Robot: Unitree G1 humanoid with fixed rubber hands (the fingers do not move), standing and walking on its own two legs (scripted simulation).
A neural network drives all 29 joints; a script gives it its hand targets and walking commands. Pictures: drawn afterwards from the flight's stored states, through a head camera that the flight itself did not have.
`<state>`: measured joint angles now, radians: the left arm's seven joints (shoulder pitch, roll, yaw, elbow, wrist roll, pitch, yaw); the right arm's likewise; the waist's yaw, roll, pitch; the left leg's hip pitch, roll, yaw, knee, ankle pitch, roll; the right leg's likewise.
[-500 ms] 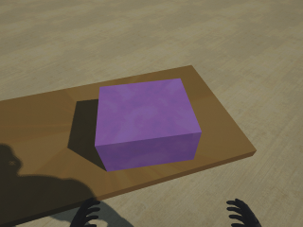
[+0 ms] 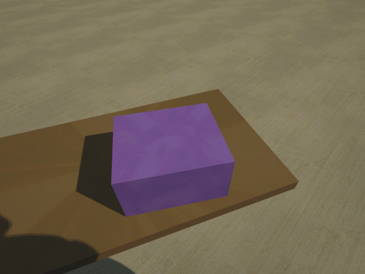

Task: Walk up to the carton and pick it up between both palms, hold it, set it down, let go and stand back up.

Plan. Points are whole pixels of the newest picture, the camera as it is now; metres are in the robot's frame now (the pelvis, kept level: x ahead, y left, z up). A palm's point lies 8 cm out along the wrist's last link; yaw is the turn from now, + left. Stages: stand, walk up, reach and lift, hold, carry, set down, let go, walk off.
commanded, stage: stand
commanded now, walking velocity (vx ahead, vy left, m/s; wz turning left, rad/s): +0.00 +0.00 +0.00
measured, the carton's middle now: (169, 155) +0.49 +0.06 -0.05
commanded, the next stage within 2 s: none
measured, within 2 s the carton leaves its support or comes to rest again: neither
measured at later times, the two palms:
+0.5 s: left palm out of the picture -0.04 +0.21 -0.15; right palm out of the picture -0.06 -0.21 -0.15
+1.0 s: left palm out of the picture -0.04 +0.21 -0.15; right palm out of the picture -0.06 -0.20 -0.15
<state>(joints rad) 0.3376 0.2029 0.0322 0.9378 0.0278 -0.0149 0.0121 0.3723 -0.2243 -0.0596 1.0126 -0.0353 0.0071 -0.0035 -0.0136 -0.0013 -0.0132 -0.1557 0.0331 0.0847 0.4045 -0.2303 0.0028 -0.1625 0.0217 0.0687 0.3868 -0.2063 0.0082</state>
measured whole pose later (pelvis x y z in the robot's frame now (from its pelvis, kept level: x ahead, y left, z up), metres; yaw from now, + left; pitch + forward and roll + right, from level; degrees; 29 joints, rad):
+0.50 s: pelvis -0.01 +0.01 +0.00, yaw +0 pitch -2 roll +0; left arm 0.36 0.11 0.00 1.15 0.02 -0.01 0.04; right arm 0.37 -0.14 -0.02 1.14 -0.03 0.01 -0.03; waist -0.02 0.01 -0.01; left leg -0.15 0.02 0.09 0.40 -0.22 0.01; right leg -0.17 0.01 0.08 0.41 -0.21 0.02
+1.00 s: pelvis -0.01 +0.01 +0.00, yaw -1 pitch -2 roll +0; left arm 0.34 0.11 -0.01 1.18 0.01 -0.01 0.04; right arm 0.36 -0.12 -0.01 1.18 -0.02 0.00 -0.03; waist -0.01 0.00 -0.01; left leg -0.15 0.02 0.09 0.41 -0.23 0.01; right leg -0.17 0.01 0.09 0.41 -0.21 0.02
